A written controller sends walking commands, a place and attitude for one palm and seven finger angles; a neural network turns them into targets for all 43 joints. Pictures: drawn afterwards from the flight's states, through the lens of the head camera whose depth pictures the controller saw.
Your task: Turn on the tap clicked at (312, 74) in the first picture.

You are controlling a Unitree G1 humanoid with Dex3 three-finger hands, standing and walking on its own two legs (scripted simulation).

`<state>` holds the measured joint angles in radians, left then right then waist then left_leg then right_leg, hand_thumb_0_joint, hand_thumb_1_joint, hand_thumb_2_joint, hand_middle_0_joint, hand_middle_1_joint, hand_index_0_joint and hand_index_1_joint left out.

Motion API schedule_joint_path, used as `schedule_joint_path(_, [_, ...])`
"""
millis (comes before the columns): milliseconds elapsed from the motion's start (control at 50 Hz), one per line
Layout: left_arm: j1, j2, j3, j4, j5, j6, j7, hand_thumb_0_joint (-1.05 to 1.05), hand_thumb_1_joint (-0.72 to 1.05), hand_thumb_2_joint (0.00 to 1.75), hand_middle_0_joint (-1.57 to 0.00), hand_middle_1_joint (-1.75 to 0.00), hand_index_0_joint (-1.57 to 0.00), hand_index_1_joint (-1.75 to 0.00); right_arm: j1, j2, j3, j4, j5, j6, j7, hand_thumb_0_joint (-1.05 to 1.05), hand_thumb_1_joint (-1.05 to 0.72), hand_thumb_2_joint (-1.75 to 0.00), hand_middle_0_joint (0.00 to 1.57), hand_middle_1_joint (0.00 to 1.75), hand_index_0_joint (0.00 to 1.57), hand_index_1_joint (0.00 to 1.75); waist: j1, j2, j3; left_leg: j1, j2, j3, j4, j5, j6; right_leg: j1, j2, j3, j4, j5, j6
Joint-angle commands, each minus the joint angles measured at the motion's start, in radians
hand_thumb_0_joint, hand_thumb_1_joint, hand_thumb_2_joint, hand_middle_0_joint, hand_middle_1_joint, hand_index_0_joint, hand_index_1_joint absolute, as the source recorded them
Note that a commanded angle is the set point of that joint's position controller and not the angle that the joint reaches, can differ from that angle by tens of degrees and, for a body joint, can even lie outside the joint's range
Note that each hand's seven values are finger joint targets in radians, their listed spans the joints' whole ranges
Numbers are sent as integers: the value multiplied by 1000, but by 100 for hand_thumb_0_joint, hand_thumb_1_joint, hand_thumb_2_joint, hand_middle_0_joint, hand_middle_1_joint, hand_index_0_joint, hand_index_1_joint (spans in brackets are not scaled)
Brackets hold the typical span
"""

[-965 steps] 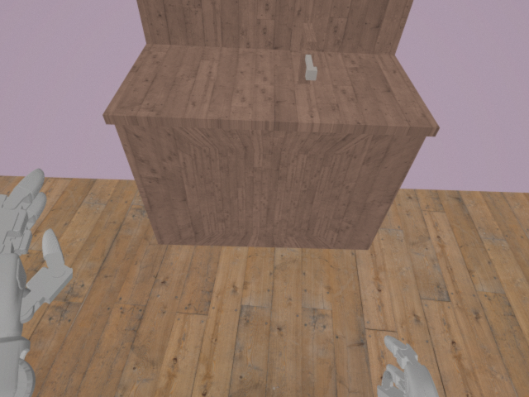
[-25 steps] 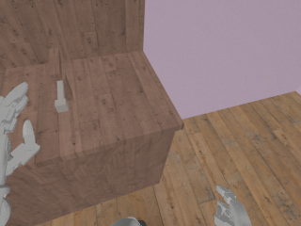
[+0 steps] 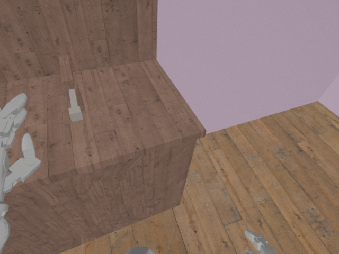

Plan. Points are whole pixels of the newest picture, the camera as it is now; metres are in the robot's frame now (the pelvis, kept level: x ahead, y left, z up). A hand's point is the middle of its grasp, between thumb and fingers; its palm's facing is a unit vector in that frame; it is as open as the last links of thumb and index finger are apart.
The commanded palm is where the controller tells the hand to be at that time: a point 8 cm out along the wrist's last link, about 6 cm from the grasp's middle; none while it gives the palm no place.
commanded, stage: come to a stop and stand still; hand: left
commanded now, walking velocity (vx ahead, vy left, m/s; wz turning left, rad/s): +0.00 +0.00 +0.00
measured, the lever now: (75, 114) +0.42 +0.29 +0.08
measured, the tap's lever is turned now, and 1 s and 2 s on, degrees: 0 0 0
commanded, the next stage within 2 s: look again from close up in 0.66 s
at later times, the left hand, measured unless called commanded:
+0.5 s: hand out of the picture +0.20 +0.33 +0.18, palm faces +0.46 -0.83 -0.30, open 7.4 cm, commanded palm +0.14 +0.34 +0.20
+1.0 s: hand (24, 164) +0.21 +0.27 +0.18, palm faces +0.40 -0.84 -0.36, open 7.4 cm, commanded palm +0.15 +0.30 +0.20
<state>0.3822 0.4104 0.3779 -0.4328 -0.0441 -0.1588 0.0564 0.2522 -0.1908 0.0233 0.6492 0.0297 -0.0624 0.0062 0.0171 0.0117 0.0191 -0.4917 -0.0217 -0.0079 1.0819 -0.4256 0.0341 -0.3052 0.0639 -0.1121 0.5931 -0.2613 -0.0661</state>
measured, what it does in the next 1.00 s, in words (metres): steps on the spot: left foot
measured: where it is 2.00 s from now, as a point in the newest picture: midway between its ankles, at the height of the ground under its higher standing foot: outside the picture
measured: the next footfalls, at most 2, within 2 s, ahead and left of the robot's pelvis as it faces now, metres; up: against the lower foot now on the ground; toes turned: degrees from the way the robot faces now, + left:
left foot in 0.10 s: +0.03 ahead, +0.11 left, +0.00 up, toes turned +0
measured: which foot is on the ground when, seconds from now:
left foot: up 0.00-0.08, down 0.10-1.00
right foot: down 0.00-1.00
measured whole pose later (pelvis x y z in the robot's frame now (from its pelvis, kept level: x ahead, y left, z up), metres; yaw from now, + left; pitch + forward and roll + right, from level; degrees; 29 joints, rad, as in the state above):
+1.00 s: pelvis +0.00 +0.02 +0.02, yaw +1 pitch -2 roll -1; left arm 0.42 0.34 0.34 -0.42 -0.05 -0.21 0.09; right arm 0.20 -0.22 0.01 0.58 0.00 -0.10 -0.02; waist 0.02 0.00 0.04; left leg -0.17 -0.03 0.00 0.46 -0.26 0.04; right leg -0.22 0.00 -0.06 0.41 -0.16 -0.01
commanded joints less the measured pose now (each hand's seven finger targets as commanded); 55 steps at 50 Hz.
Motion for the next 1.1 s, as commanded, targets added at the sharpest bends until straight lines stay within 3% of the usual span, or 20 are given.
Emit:
schedule_joint_path(0, [-96, 161, 58, -372, 9, -62, 44, 0, 90, 90, -20, -30, -20, -30, -155, -110, -53, -183, 3, -70, -28, 0, -90, -90, 20, 30, 20, 30, -27, 5, -77, 153, 92, -66, -188, -13, 14, -144, -353, 331, -223, -42, -142])
schedule_joint_path(20, [-61, 161, 60, -408, 11, -63, 57, 0, 90, 90, -20, -30, -20, -30, -142, -104, -47, -176, -2, -79, -34, 0, -90, -90, 20, 30, 20, 30, -33, 44, -117, 231, 57, -6, -383, 57, 16, -102, -299, 258, -149, -10, -101])
schedule_joint_path(40, [-987, 893, 648, -588, 110, -164, 85, 0, 90, 90, -20, -30, -20, -30, 67, -52, -38, -96, -65, -173, -34, 0, -90, -90, 20, 30, 20, 30, 16, -132, -8, 45, -66, 211, -513, 147, -59, 72, -49, 203, -259, 350, 57])
schedule_joint_path(60, [-419, 320, 265, -6, 55, -161, 35, 0, 90, 90, -20, -30, -20, -30, -71, -17, -20, -139, -67, -199, -35, 0, -90, -90, 20, 30, 20, 30, 53, -72, -189, 93, -26, 21, -567, 216, -24, 216, -215, 287, -123, 472, -29])
schedule_joint_path(80, [-298, 164, 143, -119, -9, -139, 41, 0, 90, 90, -20, -30, -20, -30, -102, -86, -55, -209, -7, -199, -25, 0, -90, -90, 20, 30, 20, 30, 18, 156, -233, 244, 16, 16, -646, 320, -19, 249, -209, 293, -50, 434, -22])
schedule_joint_path(100, [-325, 200, 134, -204, 3, -168, 43, 0, 90, 90, -20, -30, -20, -30, -87, -101, -56, -197, -24, -196, -21, 0, -90, -90, 20, 30, 20, 30, 16, 242, -276, 292, 51, 9, -611, 455, -17, 229, -163, 233, -26, 393, 3])
schedule_joint_path(120, [-251, 202, 126, -252, -7, -181, 49, 0, 90, 90, -20, -30, -20, -30, -103, -109, -60, -206, -32, -186, -7, 0, -90, -90, 20, 30, 20, 30, 2, 374, -252, 319, 82, -55, -576, 607, -15, 170, -139, 174, 6, 343, -2])
schedule_joint_path(140, [-187, 165, 95, -298, -8, -194, 44, 0, 90, 90, -20, -30, -20, -30, -118, -107, -57, -219, -32, -179, 12, 0, -90, -90, 20, 30, 20, 30, 11, 415, -224, 301, 105, -96, -587, 633, -18, 129, -116, 131, 11, 235, 4])
schedule_joint_path(160, [-105, 147, 93, -296, -10, -200, 39, 0, 90, 90, -20, -30, -20, -30, -123, -112, -60, -224, -30, -173, 25, 0, -90, -90, 20, 30, 20, 30, 21, 356, -198, 226, 127, -109, -620, 524, -10, 153, -106, 106, -2, 138, 9])
schedule_joint_path(220, [0, 142, 140, -219, -30, -189, 39, 0, 90, 90, -20, -30, -20, -30, -102, -128, -64, -233, -19, -154, 29, 0, -90, -90, 20, 30, 20, 30, 17, 12, -156, 132, 131, -119, -673, 420, -29, 225, -89, 83, -39, 167, 22])
schedule_joint_path(260, [-17, 153, 160, -148, -39, -178, 38, 0, 90, 90, -20, -30, -20, -30, -105, -131, -62, -234, -16, -141, 12, 0, -90, -90, 20, 30, 20, 30, 13, -44, -109, 115, 144, -136, -733, 322, -32, 198, -88, 84, -42, 117, 36])
schedule_joint_path(280, [-51, 175, 179, -133, -38, -174, 38, 0, 90, 90, -20, -30, -20, -30, -114, -133, -60, -238, -15, -133, 3, 0, -90, -90, 20, 30, 20, 30, 12, 14, -91, 131, 145, -140, -763, 317, -39, 177, -82, 75, -29, 101, 40])
schedule_joint_path(340, [-156, 140, 124, -120, -22, -174, 29, 0, 90, 90, -20, -30, -20, -30, -106, -126, -55, -234, -20, -124, -12, 0, -90, -90, 20, 30, 20, 30, 9, 75, -71, 152, 160, -149, -785, 279, -40, 145, -91, 78, -35, 55, 40])
schedule_joint_path(460, [-277, 75, 17, -175, 8, -160, 36, 0, 90, 90, -20, -30, -20, -30, -124, -122, -43, -224, -22, -132, -12, 0, -90, -90, 20, 30, 20, 30, 11, 99, -65, 153, 136, -138, -813, 144, -57, 184, -96, 101, -89, 54, 40])
schedule_joint_path(480, [-295, 95, 33, -194, 12, -158, 39, 0, 90, 90, -20, -30, -20, -30, -135, -121, -42, -224, -23, -132, -13, 0, -90, -90, 20, 30, 20, 30, 12, 122, -66, 164, 129, -133, -818, 141, -60, 184, -91, 97, -91, 60, 42])
schedule_joint_path(580, [-226, 113, 74, -165, 21, -154, 50, 0, 90, 90, -20, -30, -20, -30, -143, -117, -39, -224, -26, -122, -15, 0, -90, -90, 20, 30, 20, 30, 17, 102, -57, 124, 114, -134, -845, 63, -62, 234, -83, 101, -131, 60, 45])
schedule_joint_path(600, [-208, 85, 57, -160, 17, -154, 48, 0, 90, 90, -20, -30, -20, -30, -139, -112, -37, -226, -26, -118, -17, 0, -90, -90, 20, 30, 20, 30, 15, 87, -54, 127, 107, -126, -836, 93, -64, 237, -84, 97, -143, 74, 44])
schedule_joint_path(780, [-72, 95, 78, -191, -1, -138, 42, 0, 90, 90, -20, -30, -20, -30, -132, -125, -48, -241, -21, -100, -23, 0, -90, -90, 20, 30, 20, 30, 7, 63, -142, 238, 57, -50, -721, 448, -93, 266, -100, 98, -173, 284, 34])
schedule_joint_path(900, [-39, 94, 82, -205, -9, -124, 51, 0, 90, 90, -20, -30, -20, -30, -138, -133, -52, -239, -22, -91, -38, 0, -90, -90, 20, 30, 20, 30, 3, 17, -158, 247, 49, -46, -691, 419, -64, 274, -125, 128, -199, 317, 27])
schedule_joint_path(1080, [-71, 104, 71, -200, -10, -101, 62, 0, 90, 90, -20, -30, -20, -30, -150, -137, -50, -225, -23, -91, -52, 0, -90, -90, 20, 30, 20, 30, 2, 22, -105, 262, 36, -41, -710, 271, -30, 199, -134, 175, -297, 130, 36])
